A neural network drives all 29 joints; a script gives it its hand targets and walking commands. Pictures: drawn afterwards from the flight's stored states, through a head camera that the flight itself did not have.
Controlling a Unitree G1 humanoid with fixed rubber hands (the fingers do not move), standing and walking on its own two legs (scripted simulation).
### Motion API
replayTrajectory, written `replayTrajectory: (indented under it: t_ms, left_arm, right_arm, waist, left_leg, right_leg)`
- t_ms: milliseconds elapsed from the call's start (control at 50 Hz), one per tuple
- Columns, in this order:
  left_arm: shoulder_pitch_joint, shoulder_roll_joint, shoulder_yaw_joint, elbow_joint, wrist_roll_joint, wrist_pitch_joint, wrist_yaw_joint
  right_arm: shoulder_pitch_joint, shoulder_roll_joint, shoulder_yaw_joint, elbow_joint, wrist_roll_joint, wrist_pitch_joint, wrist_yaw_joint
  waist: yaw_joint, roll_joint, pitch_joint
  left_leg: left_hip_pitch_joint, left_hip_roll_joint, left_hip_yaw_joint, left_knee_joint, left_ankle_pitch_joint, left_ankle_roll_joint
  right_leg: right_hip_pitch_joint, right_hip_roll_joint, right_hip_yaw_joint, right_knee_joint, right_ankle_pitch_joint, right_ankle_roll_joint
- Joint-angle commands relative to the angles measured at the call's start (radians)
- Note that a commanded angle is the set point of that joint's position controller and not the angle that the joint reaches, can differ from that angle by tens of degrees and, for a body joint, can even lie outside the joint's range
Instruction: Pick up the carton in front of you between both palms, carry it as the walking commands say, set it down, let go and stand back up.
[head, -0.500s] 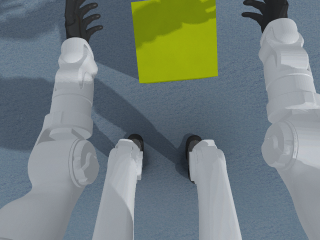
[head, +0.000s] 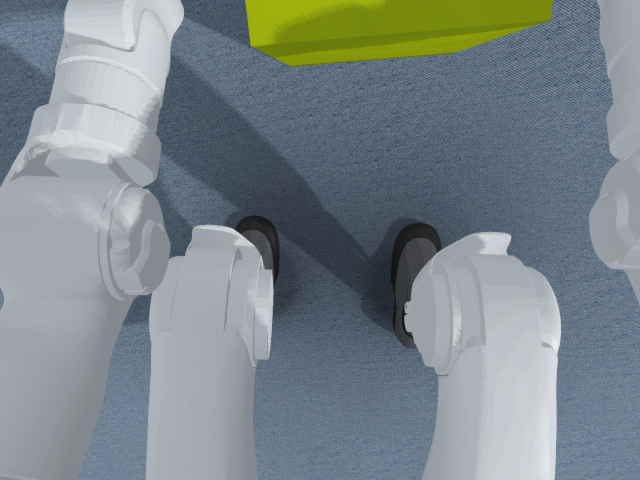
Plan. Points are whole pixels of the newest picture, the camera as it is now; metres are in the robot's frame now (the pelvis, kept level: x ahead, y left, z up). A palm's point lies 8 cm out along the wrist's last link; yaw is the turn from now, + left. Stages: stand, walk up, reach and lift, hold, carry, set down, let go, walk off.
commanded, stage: reach and lift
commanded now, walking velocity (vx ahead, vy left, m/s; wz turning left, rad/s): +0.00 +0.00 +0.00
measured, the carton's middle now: out of the picture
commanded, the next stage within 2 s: none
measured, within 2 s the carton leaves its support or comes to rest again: leaves its support in 0.88 s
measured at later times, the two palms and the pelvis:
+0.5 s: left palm out of the picture +0.56 +0.12 -0.18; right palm out of the picture +0.57 -0.19 -0.18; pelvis +0.00 +0.00 -0.01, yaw +0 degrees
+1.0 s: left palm out of the picture +0.55 +0.12 -0.12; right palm out of the picture +0.56 -0.18 -0.13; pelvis +0.01 +0.00 +0.00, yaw -1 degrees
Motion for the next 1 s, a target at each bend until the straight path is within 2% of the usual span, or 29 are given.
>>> replayTrajectory:
  t_ms: [0, 60, 120, 220, 360, 440, 480, 500, 540, 580, 620, 680, 780, 860, 900, 920, 940, 980]
  left_arm:
    - [-0.282, 0.133, -0.017, -0.119, -0.02, -0.041, 0.004]
    - [-0.232, 0.113, -0.044, -0.124, -0.048, -0.053, 0.01]
    - [-0.193, 0.099, -0.06, -0.137, -0.065, -0.058, 0.02]
    - [-0.162, 0.086, -0.042, -0.099, -0.055, -0.054, 0.023]
    - [-0.224, 0.066, -0.038, -0.091, -0.041, -0.046, 0.017]
    - [-0.294, -0.027, -0.063, -0.095, -0.044, -0.039, 0.006]
    - [-0.313, -0.098, -0.042, -0.094, -0.009, -0.03, -0.007]
    - [-0.308, -0.113, -0.011, -0.093, 0.025, -0.027, -0.011]
    - [-0.444, -0.491, -0.076, -0.126, 0.054, -0.003, -0.096]
    - [-0.497, -0.752, -0.102, -0.149, 0.088, 0.037, -0.186]
    - [-0.499, -0.867, -0.107, -0.183, 0.105, 0.071, -0.246]
    - [-0.465, -0.953, -0.117, -0.211, 0.1, 0.092, -0.279]
    - [-0.493, -1.065, -0.209, -0.297, 0.01, 0.097, -0.287]
    - [-0.528, -1.152, -0.311, -0.46, -0.052, 0.115, -0.26]
    - [-0.539, -1.189, -0.35, -0.536, -0.054, 0.138, -0.253]
    - [-0.532, -1.197, -0.367, -0.564, -0.046, 0.148, -0.253]
    - [-0.528, -1.217, -0.388, -0.598, -0.04, 0.156, -0.247]
    - [-0.491, -1.227, -0.393, -0.611, -0.015, 0.174, -0.245]
  right_arm:
    - [-0.323, -0.15, 0.007, -0.114, 0.019, -0.042, -0.009]
    - [-0.279, -0.126, 0.036, -0.115, 0.04, -0.054, -0.014]
    - [-0.25, -0.111, 0.047, -0.128, 0.052, -0.057, -0.019]
    - [-0.218, -0.086, 0.035, -0.087, 0.04, -0.05, -0.016]
    - [-0.278, -0.059, 0.047, -0.08, 0.036, -0.044, -0.01]
    - [-0.344, 0.037, 0.079, -0.079, 0.039, -0.037, 0.005]
    - [-0.367, 0.114, 0.068, -0.08, 0.008, -0.026, 0.019]
    - [-0.364, 0.155, 0.06, -0.069, -0.009, -0.019, 0.029]
    - [-0.465, 0.553, 0.128, -0.094, -0.022, 0.004, 0.115]
    - [-0.442, 0.828, 0.122, -0.112, -0.05, 0.038, 0.206]
    - [-0.395, 0.955, 0.098, -0.152, -0.068, 0.07, 0.267]
    - [-0.375, 1.022, 0.089, -0.212, -0.075, 0.092, 0.301]
    - [-0.397, 1.126, 0.163, -0.355, -0.028, 0.103, 0.296]
    - [-0.45, 1.219, 0.268, -0.577, 0.025, 0.12, 0.261]
    - [-0.444, 1.266, 0.297, -0.664, 0.031, 0.145, 0.248]
    - [-0.435, 1.296, 0.305, -0.691, 0.024, 0.157, 0.241]
    - [-0.402, 1.332, 0.314, -0.696, 0.013, 0.171, 0.23]
    - [-0.321, 1.376, 0.3, -0.661, -0.018, 0.196, 0.221]
  waist:
    - [-0.006, -0.052, -1.318]
    - [-0.007, -0.058, -1.377]
    - [-0.009, -0.061, -1.425]
    - [-0.009, -0.06, -1.305]
    - [-0.006, -0.055, -1.233]
    - [-0.011, -0.052, -1.215]
    - [-0.014, -0.049, -1.189]
    - [0.001, -0.052, -1.174]
    - [-0.003, -0.055, -1.143]
    - [-0.016, -0.055, -1.075]
    - [-0.024, -0.044, -1.043]
    - [-0.029, -0.033, -1.057]
    - [-0.055, -0.047, -1.304]
    - [-0.059, -0.064, -1.769]
    - [-0.057, -0.086, -1.962]
    - [-0.044, -0.092, -2.024]
    - [-0.047, -0.105, -2.06]
    - [-0.044, -0.103, -2.002]
  left_leg:
    - [0.584, 0.018, 0.123, -0.073, 0.396, 0.025]
    - [0.627, 0.012, 0.123, -0.046, 0.477, 0.027]
    - [0.644, 0.004, 0.127, -0.04, 0.505, 0.028]
    - [0.569, 0.001, 0.123, -0.059, 0.408, 0.029]
    - [0.547, -0.001, 0.119, -0.083, 0.316, 0.032]
    - [0.565, -0.016, 0.121, -0.09, 0.287, 0.035]
    - [0.581, -0.026, 0.124, -0.091, 0.274, 0.035]
    - [0.59, -0.029, 0.128, -0.095, 0.269, 0.035]
    - [0.56, -0.051, 0.131, -0.088, 0.265, 0.044]
    - [0.525, -0.067, 0.137, -0.072, 0.237, 0.05]
    - [0.501, -0.071, 0.144, -0.064, 0.23, 0.06]
    - [0.485, -0.079, 0.148, -0.059, 0.256, 0.07]
    - [0.523, -0.084, 0.151, -0.04, 0.402, 0.069]
    - [0.639, -0.097, 0.166, -0.048, 0.57, 0.056]
    - [0.654, -0.102, 0.17, -0.075, 0.603, 0.049]
    - [0.671, -0.106, 0.172, -0.093, 0.613, 0.047]
    - [0.672, -0.112, 0.176, -0.111, 0.599, 0.044]
    - [0.65, -0.119, 0.18, -0.154, 0.542, 0.038]
  right_leg:
    - [0.631, -0.022, -0.051, -0.133, 0.416, 0.008]
    - [0.661, -0.02, -0.054, -0.107, 0.502, 0.007]
    - [0.679, -0.017, -0.062, -0.099, 0.535, 0.007]
    - [0.595, -0.019, -0.059, -0.118, 0.426, 0.006]
    - [0.552, -0.018, -0.058, -0.145, 0.317, 0.003]
    - [0.567, -0.007, -0.058, -0.154, 0.29, -0.004]
    - [0.572, 0.002, -0.064, -0.156, 0.274, -0.004]
    - [0.569, 0.005, -0.069, -0.156, 0.263, -0.001]
    - [0.57, 0.031, -0.07, -0.151, 0.265, -0.007]
    - [0.536, 0.048, -0.082, -0.138, 0.253, -0.015]
    - [0.49, 0.056, -0.094, -0.132, 0.248, -0.024]
    - [0.451, 0.06, -0.104, -0.13, 0.252, -0.027]
    - [0.602, 0.059, -0.103, -0.11, 0.451, -0.027]
    - [0.876, 0.066, -0.11, -0.108, 0.694, -0.016]
    - [1.0, 0.076, -0.114, -0.124, 0.778, -0.011]
    - [1.015, 0.083, -0.119, -0.136, 0.78, -0.003]
    - [1.017, 0.091, -0.124, -0.157, 0.769, 0.004]
    - [0.98, 0.1, -0.132, -0.204, 0.7, 0.013]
